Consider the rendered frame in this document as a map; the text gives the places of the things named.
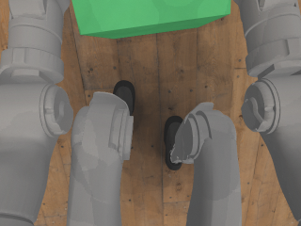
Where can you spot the robot left foot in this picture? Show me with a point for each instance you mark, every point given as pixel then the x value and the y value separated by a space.
pixel 125 90

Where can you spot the carton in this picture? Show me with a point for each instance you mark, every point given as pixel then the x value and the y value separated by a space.
pixel 116 19

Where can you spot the left robot forearm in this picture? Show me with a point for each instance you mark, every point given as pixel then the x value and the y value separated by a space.
pixel 35 35

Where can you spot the right robot shin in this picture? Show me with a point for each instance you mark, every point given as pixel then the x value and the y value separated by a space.
pixel 177 154

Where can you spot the left robot upper arm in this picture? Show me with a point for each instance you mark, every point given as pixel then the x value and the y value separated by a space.
pixel 32 117

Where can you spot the right robot forearm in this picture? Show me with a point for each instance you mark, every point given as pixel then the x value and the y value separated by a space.
pixel 272 29

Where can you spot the right robot upper arm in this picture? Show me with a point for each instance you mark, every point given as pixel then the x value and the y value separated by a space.
pixel 272 107

